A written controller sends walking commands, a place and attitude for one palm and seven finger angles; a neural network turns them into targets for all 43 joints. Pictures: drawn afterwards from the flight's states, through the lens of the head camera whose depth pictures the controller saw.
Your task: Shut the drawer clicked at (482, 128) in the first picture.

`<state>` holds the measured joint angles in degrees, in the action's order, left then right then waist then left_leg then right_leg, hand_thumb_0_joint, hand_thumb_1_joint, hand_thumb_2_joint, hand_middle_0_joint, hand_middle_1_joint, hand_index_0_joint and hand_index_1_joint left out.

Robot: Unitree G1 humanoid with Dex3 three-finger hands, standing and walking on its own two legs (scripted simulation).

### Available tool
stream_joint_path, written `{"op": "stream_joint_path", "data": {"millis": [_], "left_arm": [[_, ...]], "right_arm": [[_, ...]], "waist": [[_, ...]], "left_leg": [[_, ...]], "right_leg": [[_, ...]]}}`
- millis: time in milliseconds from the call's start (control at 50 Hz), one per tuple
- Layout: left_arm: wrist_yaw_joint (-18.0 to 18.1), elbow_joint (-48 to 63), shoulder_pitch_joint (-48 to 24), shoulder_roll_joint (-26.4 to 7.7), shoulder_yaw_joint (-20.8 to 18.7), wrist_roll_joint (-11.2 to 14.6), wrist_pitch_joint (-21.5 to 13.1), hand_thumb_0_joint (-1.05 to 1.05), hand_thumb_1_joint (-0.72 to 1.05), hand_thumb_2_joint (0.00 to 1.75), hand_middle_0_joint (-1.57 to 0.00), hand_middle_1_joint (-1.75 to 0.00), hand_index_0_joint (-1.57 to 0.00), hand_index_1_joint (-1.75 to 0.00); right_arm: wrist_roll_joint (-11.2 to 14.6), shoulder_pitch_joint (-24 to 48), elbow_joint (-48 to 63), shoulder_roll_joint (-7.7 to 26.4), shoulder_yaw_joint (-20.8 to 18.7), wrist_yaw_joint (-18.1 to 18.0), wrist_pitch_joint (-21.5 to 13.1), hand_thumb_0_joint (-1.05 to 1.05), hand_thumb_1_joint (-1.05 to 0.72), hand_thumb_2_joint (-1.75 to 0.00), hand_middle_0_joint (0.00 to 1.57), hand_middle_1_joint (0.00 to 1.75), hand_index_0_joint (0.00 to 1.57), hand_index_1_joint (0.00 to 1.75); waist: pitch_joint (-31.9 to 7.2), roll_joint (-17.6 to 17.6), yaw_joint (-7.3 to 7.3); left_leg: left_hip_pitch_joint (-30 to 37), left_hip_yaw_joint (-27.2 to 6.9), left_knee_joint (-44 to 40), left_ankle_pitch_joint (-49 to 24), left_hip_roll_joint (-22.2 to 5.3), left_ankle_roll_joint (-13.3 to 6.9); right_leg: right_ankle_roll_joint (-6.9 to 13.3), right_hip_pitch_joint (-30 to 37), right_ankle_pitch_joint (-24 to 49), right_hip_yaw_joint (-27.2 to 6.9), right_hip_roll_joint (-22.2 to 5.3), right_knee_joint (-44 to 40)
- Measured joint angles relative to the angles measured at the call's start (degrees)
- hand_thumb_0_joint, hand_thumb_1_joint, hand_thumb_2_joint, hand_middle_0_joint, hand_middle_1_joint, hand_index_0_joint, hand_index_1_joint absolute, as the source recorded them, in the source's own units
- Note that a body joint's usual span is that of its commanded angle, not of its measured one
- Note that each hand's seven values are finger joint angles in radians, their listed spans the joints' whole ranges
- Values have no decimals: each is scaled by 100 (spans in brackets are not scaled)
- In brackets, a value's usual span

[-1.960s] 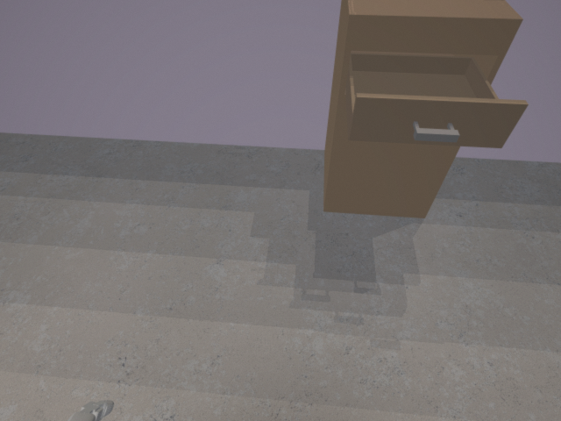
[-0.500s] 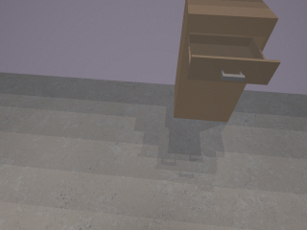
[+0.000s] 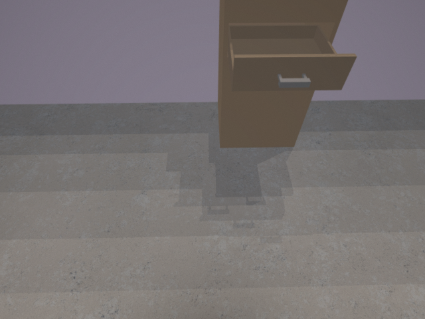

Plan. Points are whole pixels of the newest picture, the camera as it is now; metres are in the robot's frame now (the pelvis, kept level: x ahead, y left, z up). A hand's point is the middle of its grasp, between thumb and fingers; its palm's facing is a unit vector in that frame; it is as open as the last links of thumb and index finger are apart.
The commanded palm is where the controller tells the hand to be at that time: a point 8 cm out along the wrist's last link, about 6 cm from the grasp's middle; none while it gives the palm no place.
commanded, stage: walk to a spot facing it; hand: left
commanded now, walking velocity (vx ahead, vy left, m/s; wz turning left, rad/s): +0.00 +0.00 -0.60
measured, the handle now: (293, 79) +0.90 -0.21 -0.07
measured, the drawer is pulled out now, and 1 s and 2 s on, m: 0.26 0.26 0.26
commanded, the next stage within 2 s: none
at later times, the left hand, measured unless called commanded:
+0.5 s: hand out of the picture +0.07 +0.22 -0.16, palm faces -0.15 -0.96 -0.25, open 7.3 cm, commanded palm none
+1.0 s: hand (173, 300) +0.18 +0.10 -0.15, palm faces -0.54 -0.81 -0.25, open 7.3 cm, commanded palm none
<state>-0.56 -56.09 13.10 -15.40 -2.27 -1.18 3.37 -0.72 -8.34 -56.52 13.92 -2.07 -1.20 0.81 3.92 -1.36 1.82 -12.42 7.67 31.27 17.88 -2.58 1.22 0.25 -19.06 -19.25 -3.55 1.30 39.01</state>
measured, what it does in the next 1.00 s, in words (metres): steps on the spot, turning right: left foot, then right foot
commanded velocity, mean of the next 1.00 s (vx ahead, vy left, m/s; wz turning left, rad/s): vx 0.05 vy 0.00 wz -0.60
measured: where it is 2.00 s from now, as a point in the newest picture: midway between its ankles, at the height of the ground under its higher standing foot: outside the picture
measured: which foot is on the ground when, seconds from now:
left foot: down 0.00-0.06, up 0.08-0.50, down 0.52-0.92, up 0.94-1.00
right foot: down 0.00-0.52, up 0.54-0.90, down 0.92-1.00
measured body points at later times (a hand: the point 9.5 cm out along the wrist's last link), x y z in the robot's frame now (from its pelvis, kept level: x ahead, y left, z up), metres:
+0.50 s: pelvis -0.01 +0.02 +0.01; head +0.02 +0.02 +0.45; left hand +0.08 +0.27 -0.14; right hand +0.05 -0.25 -0.12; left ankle +0.00 +0.15 -0.72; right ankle +0.01 -0.09 -0.73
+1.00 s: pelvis -0.03 +0.00 -0.01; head -0.01 -0.03 +0.44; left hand +0.21 +0.15 -0.13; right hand -0.18 -0.23 -0.16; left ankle +0.00 +0.14 -0.68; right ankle -0.08 -0.09 -0.73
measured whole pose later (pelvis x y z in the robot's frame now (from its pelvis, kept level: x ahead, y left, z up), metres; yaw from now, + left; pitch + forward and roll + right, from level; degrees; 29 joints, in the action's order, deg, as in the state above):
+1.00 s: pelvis -0.03 +0.00 -0.01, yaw -34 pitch +0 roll -1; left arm -1.8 -49.5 8.7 -12.4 -3.4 -0.9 1.4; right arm -1.2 -17.3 -55.3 15.3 -3.8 -0.5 3.0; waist 4.3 3.0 -1.4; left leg -21.3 5.6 58.0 29.9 -7.8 3.0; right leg 2.0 -17.3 -18.5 3.8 0.6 36.4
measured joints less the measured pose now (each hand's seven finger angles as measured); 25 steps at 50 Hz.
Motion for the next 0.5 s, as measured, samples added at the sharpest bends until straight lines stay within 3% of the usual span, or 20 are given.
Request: {"op": "stream_joint_path", "data": {"millis": [40,80,140,220,360,440,500], "left_arm": [[-33,105,88,108,-39,-7,-2,0,91,89,-20,-30,-20,-30],[-32,184,146,245,-40,-36,-79,0,91,89,-20,-30,-20,-30],[31,272,236,405,-29,-10,-150,0,91,89,-20,-30,-20,-30],[48,297,361,523,-28,8,-136,0,91,89,-21,-30,-21,-30],[42,321,413,483,-112,-16,-111,0,91,89,-21,-30,-21,-30],[49,375,333,354,-183,-37,-71,0,91,89,-21,-30,-21,-30],[62,419,261,214,-236,-26,-22,0,91,89,-21,-30,-21,-30]], "right_arm": [[-11,-47,56,-29,-37,11,31,0,-90,-90,20,30,20,30],[1,-89,80,-14,-88,14,110,0,-90,-90,20,30,20,30],[16,-80,50,-43,-125,5,223,0,-90,-90,20,30,20,30],[-6,-26,117,-90,-151,26,208,0,-90,-90,20,30,20,30],[8,83,290,-137,-172,-11,166,0,-90,-90,20,30,20,30],[59,143,403,-157,-158,-46,114,0,-90,-90,20,30,20,30],[91,122,532,-184,-115,-71,12,0,-90,-90,20,30,20,30]], "waist": [[73,81,38],[110,289,-10],[131,319,32],[90,268,48],[-67,109,100],[-145,29,168],[-221,-42,154]], "left_leg": [[-76,117,345,194,-128,59],[-458,-68,1166,614,-279,100],[-1127,-596,2607,854,-39,148],[-1505,-763,3079,399,22,245],[-1264,-903,2235,408,103,283],[-869,-955,1303,554,226,204],[-377,-940,145,210,310,97]], "right_leg": [[4,-3,-67,238,-41,87],[229,-45,-49,370,110,148],[397,-8,112,315,192,-116],[414,107,520,78,291,-713],[335,67,887,-435,425,-1138],[232,-37,979,-714,525,-1155],[101,-192,980,-907,626,-1014]]}}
